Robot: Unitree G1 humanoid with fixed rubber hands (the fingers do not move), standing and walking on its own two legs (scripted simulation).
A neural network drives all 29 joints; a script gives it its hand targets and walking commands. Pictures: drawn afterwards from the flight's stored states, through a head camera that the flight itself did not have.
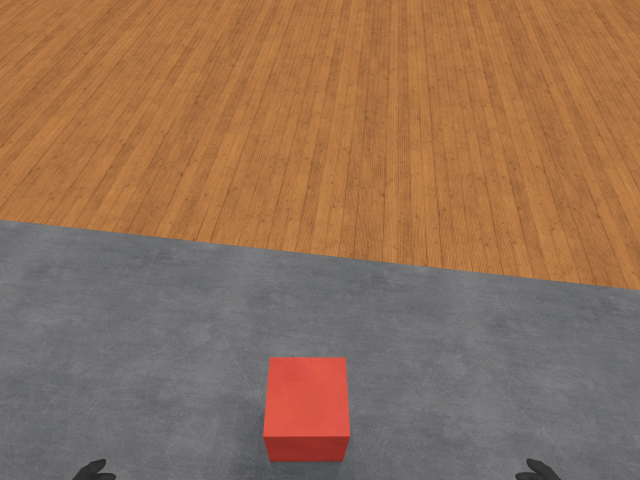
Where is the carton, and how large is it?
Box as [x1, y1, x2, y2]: [263, 357, 349, 461]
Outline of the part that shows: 270,357 263,437 270,461 342,460 349,438 345,358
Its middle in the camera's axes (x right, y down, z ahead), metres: -0.04 +0.49 +1.08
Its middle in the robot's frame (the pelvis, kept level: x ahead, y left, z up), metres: +0.42 +0.02 -0.66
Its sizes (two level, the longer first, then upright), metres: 0.210 0.200 0.250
